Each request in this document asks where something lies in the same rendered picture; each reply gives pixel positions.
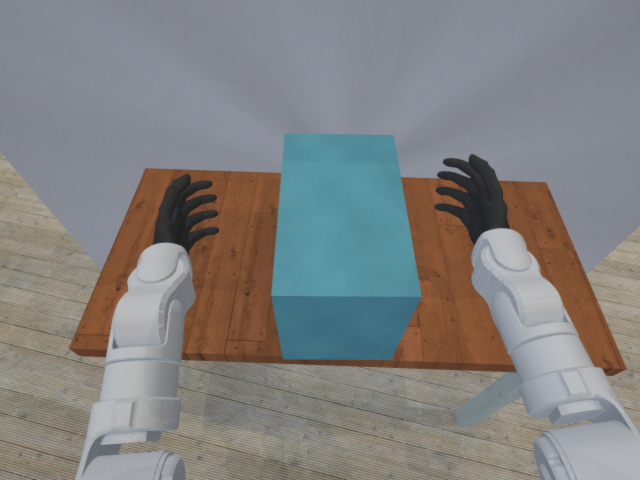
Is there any right robot hand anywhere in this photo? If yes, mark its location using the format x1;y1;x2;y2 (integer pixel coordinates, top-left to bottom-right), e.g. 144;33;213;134
435;154;510;245

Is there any robot left forearm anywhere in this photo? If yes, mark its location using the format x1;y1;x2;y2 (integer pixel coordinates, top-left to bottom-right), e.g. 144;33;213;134
75;243;196;480

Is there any table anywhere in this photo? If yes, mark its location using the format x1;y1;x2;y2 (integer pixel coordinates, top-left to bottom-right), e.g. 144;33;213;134
69;168;627;427

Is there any carton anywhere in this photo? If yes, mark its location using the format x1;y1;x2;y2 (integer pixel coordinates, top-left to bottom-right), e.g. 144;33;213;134
271;133;422;360

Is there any robot right forearm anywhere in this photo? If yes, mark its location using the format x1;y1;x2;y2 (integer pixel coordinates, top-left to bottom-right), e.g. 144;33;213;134
471;228;640;441

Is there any left robot hand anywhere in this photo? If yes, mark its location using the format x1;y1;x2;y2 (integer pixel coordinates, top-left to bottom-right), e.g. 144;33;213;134
152;174;219;256

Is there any robot right upper arm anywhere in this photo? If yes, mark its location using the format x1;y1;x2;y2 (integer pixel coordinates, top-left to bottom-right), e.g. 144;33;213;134
533;420;640;480

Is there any robot left upper arm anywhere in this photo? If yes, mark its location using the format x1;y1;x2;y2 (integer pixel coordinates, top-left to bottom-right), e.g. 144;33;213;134
81;451;186;480

